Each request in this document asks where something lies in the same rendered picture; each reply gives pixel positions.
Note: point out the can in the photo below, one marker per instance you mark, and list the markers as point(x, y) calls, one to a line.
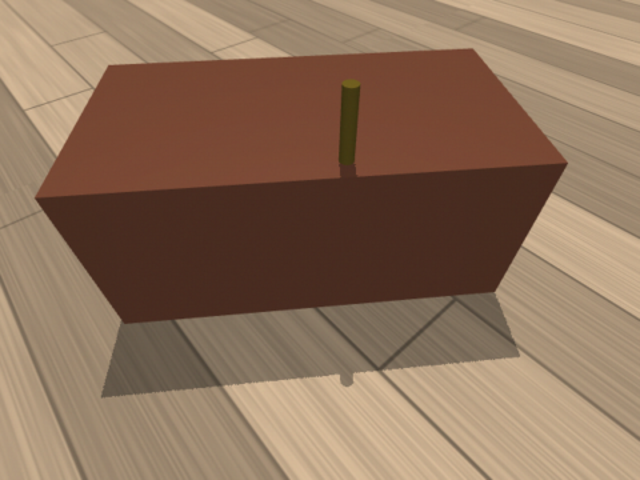
point(348, 121)

